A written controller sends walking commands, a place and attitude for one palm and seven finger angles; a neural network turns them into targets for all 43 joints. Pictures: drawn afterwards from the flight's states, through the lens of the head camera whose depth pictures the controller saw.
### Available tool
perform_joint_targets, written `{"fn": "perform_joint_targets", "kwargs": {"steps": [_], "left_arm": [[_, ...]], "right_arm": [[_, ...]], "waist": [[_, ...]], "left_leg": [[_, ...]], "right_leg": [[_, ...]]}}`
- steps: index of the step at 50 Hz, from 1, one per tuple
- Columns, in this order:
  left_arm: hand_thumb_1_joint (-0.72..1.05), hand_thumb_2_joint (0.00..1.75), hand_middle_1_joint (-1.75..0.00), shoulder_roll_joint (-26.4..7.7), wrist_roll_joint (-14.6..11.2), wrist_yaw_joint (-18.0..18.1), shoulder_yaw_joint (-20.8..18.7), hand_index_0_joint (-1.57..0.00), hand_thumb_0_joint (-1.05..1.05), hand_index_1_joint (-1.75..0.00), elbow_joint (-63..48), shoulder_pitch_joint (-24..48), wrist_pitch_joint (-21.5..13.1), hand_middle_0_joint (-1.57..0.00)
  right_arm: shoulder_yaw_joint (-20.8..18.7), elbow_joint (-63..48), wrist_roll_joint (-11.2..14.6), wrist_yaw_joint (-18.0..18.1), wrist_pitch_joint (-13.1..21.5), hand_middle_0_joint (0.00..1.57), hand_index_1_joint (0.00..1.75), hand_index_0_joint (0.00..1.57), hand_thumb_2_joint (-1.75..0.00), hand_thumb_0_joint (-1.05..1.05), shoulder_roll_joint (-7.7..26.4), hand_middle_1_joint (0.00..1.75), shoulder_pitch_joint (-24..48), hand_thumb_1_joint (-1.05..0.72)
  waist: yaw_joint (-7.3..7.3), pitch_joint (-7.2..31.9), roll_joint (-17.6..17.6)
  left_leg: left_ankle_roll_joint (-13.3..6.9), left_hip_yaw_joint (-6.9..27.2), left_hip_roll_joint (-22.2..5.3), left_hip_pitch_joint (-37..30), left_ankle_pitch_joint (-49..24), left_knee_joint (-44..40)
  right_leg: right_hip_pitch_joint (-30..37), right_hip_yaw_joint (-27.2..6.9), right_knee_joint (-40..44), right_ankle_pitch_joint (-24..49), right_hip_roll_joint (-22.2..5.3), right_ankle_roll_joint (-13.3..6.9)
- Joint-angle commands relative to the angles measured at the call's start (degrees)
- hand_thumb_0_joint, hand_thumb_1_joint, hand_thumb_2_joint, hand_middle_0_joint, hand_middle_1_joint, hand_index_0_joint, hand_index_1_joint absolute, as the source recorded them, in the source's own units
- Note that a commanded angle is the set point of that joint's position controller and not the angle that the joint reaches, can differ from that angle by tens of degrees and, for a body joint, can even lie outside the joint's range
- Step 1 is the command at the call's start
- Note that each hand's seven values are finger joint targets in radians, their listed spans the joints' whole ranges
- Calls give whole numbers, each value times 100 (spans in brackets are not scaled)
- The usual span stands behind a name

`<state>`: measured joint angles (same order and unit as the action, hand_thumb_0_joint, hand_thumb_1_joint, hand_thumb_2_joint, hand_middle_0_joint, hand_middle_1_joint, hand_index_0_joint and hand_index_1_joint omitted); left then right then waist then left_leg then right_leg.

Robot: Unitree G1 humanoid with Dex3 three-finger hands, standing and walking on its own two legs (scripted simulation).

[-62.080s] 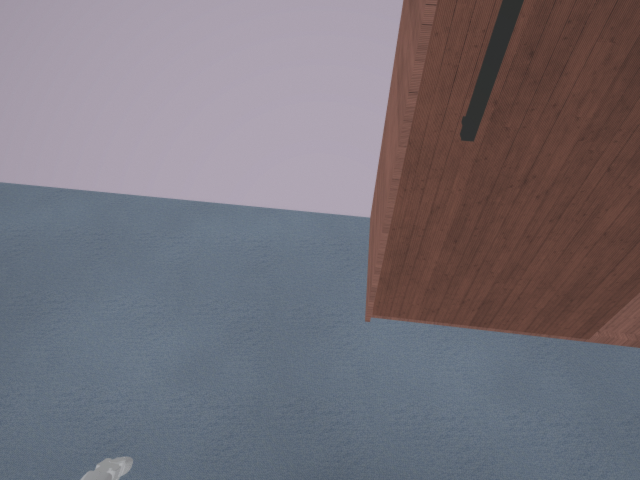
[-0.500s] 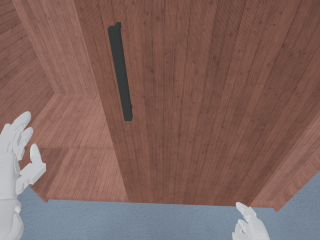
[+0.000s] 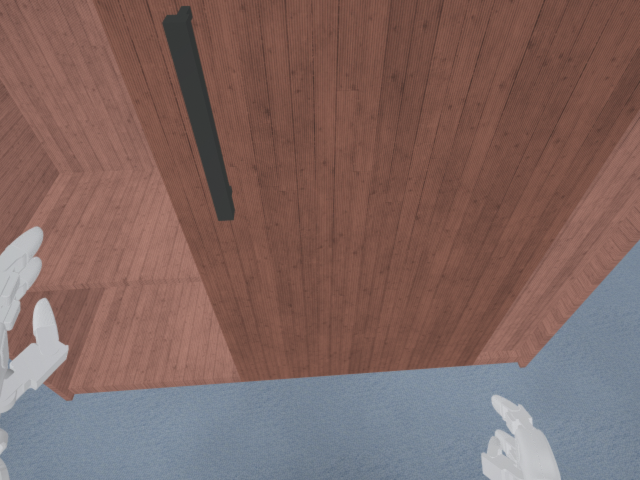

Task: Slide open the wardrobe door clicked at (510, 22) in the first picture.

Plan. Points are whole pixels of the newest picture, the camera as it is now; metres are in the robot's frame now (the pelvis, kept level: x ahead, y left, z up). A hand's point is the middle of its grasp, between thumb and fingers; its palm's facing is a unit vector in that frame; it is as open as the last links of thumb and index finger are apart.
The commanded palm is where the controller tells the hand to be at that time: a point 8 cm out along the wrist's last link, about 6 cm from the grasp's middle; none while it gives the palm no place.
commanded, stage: step back with the hand held close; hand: left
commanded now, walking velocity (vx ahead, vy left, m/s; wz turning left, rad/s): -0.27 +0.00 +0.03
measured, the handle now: (208, 128) +0.51 +0.19 +0.19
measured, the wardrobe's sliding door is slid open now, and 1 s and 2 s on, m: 0.54 0.54 0.54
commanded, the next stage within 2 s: stop stepping back and stand still in 1.00 s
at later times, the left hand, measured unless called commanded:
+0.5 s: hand out of the picture +0.13 +0.28 +0.16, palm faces +0.50 -0.72 -0.48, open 7.4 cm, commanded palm +0.06 +0.31 +0.18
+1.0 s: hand out of the picture +0.07 +0.30 +0.18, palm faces +0.53 -0.75 -0.40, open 7.4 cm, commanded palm +0.02 +0.31 +0.18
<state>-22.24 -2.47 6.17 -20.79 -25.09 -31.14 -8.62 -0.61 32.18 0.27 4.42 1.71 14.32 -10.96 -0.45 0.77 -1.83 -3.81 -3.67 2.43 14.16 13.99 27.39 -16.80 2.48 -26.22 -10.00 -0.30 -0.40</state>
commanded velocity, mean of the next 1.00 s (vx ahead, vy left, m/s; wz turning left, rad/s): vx -0.34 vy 0.00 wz -0.03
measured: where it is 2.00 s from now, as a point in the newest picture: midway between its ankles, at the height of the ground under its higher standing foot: outside the picture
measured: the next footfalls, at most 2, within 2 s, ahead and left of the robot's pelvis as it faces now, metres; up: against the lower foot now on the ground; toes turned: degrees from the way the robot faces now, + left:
right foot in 1.10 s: -0.27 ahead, -0.14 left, +0.00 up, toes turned -2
left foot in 1.50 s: -0.11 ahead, +0.11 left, +0.00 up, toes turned -1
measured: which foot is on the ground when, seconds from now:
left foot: down 0.00-1.00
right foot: down 0.00-0.76, up 0.78-1.00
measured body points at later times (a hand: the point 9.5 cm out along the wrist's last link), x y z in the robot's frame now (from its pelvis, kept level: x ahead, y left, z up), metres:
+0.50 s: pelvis -0.06 +0.01 -0.02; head -0.05 +0.02 +0.43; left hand +0.10 +0.32 +0.18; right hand +0.11 -0.23 -0.09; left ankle +0.01 +0.07 -0.74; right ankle +0.00 -0.12 -0.74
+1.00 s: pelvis -0.12 +0.01 +0.00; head -0.09 +0.05 +0.45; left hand +0.04 +0.34 +0.20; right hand +0.08 -0.20 -0.06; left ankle +0.01 +0.08 -0.74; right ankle -0.30 -0.13 -0.68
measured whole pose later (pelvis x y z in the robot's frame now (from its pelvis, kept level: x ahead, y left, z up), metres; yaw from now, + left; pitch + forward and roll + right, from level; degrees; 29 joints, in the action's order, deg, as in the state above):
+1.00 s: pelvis -0.12 +0.01 +0.00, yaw +1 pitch +7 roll -5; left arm -23.6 -2.2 8.5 -27.2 -29.6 -27.9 -15.4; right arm -0.5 36.5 -1.1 2.6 11.1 9.2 -11.1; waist -3.6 4.2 0.5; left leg -4.0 -2.3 -2.2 27.2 -2.6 17.4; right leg -9.4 1.6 -40.6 -30.4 4.8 -0.7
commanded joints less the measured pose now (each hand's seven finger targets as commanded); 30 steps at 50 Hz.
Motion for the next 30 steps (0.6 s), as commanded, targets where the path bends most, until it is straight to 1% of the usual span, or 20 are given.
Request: {"fn": "perform_joint_targets", "kwargs": {"steps": [1,3,5,8,10,13,15,16,17,19,21,22,23,24,25,26,27,28,29,30], "left_arm": [[90,90,-30,-1371,14,218,-1234,-20,0,-30,-1401,263,-476,-20],[90,90,-30,-1209,45,215,-1116,-20,0,-30,-1262,281,-504,-20],[90,90,-30,-1112,94,210,-1043,-20,0,-30,-1144,414,-537,-20],[90,90,-30,-974,184,213,-945,-20,0,-30,-927,614,-589,-20],[90,90,-30,-939,249,223,-888,-20,0,-30,-881,769,-641,-20],[90,90,-30,-988,333,242,-881,-20,0,-30,-981,979,-739,-20],[90,90,-30,-1046,361,270,-936,-20,0,-30,-1116,1013,-808,-20],[90,90,-30,-1158,368,277,-1020,-20,0,-30,-1290,1089,-849,-20],[90,90,-30,-1122,371,287,-1023,-20,0,-30,-1388,1063,-902,-20],[90,90,-30,-1195,389,309,-1179,-20,0,-30,-1617,930,-996,-20],[90,90,-30,-1319,409,281,-1396,-20,0,-30,-1572,744,-1039,-20],[90,90,-30,-1184,418,246,-1346,-20,0,-30,-1463,663,-1058,-20],[90,90,-30,-1165,430,227,-1373,-20,0,-30,-1391,632,-1069,-20],[90,90,-30,-1111,434,206,-1354,-20,0,-30,-1314,673,-1084,-20],[90,90,-30,-1078,411,188,-1314,-20,0,-30,-1250,736,-1102,-20],[90,90,-30,-1147,403,172,-1332,-20,0,-30,-1242,856,-1132,-20],[90,90,-30,-1080,334,160,-1196,-20,0,-30,-1079,881,-1133,-20],[90,90,-30,-1108,293,148,-1151,-20,0,-30,-966,864,-1126,-20],[90,90,-30,-1058,243,143,-1003,-20,0,-30,-1018,933,-1112,-20],[90,90,-30,-1103,215,157,-951,-20,0,-30,-1139,980,-1120,-20]], "right_arm": [[-242,-1067,-3,109,252,20,30,20,-90,0,635,30,572,-90],[-240,-1073,2,120,278,20,30,20,-90,0,652,30,509,-90],[-251,-1067,2,127,323,20,30,20,-90,0,690,30,498,-90],[-269,-1047,26,119,398,20,30,20,-90,0,735,30,393,-90],[-280,-1037,32,103,440,20,30,20,-90,0,753,30,355,-90],[-285,-1032,-4,83,517,20,30,20,-90,0,760,30,309,-90],[-289,-1017,-15,68,570,20,30,20,-90,0,742,30,259,-90],[-291,-1012,-44,62,596,20,30,20,-90,0,779,30,259,-90],[-269,-1005,-46,62,638,20,30,20,-90,0,723,30,243,-90],[-271,-1015,-58,67,731,20,30,20,-90,0,710,30,258,-90],[-301,-1006,-91,58,794,20,30,20,-90,0,698,30,266,-90],[-326,-999,-75,31,810,20,30,20,-90,0,710,30,259,-90],[-356,-1004,-79,20,823,20,30,20,-90,0,744,30,236,-90],[-347,-971,-95,13,833,20,30,20,-90,0,737,30,227,-90],[-343,-942,-91,4,849,20,30,20,-90,0,713,30,249,-90],[-356,-919,-109,10,869,20,30,20,-90,0,703,30,230,-90],[-353,-857,-91,1,882,20,30,20,-90,0,646,30,212,-90],[-365,-797,-99,-27,871,20,30,20,-90,0,629,30,187,-90],[-373,-739,-76,-67,857,20,30,20,-90,0,565,30,155,-90],[-388,-695,-57,-92,845,20,30,20,-90,0,537,30,129,-90]], "waist": [[-114,969,-105],[-119,767,-293],[-101,496,-355],[-58,247,-121],[-29,50,41],[-4,-39,107],[-3,57,212],[10,104,-15],[-1,219,-151],[-54,528,-726],[-110,738,-906],[-96,598,-883],[-76,374,-842],[-53,200,-672],[-28,87,-391],[-4,143,18],[44,90,469],[64,200,675],[80,378,843],[91,547,852]], "left_leg": [[111,920,-731,477,-1329,-474],[43,1035,-854,855,-898,-692],[-95,1110,-942,1460,129,-903],[-213,1244,-971,2212,1591,-1060],[-279,1258,-919,2484,2292,-961],[-307,1314,-891,2526,2642,-802],[-300,1312,-836,2420,2647,-632],[-298,1422,-855,2366,2634,-722],[-305,1534,-929,2371,2589,-915],[-363,1815,-1187,2577,2324,-1307],[-414,1885,-1373,2876,2259,-1429],[-505,1912,-1509,3307,2901,-1551],[-523,1921,-1511,3491,3080,-1518],[-520,1856,-1455,3600,2978,-1384],[-464,1726,-1317,3405,2619,-1109],[-362,1573,-1111,3087,2205,-758],[-181,1340,-824,2499,1607,-276],[-29,1089,-629,1905,1278,180],[130,874,-460,1207,845,634],[231,728,-343,699,632,990]], "right_leg": [[985,-664,-235,1561,-433,-45],[1056,-598,-422,1180,-295,22],[1200,-620,-543,756,-213,54],[1357,-709,-641,253,-228,43],[1164,-851,-489,-326,-295,22],[843,-981,-314,-1009,-349,-25],[692,-1038,-252,-1201,-385,-68],[646,-1020,-368,-1118,-349,-80],[804,-871,-650,-780,-249,-43],[1421,-549,-1503,217,69,65],[1912,-478,-1927,385,214,133],[2147,-530,-2046,4,273,159],[2112,-516,-1985,24,298,131],[2093,-565,-1870,192,276,112],[1867,-696,-1610,475,203,69],[1599,-975,-1277,742,86,3],[943,-1389,-794,1055,-189,-146],[350,-1796,-345,933,-519,-274],[-197,-2078,67,753,-827,-416],[-547,-2195,339,534,-1061,-545]]}}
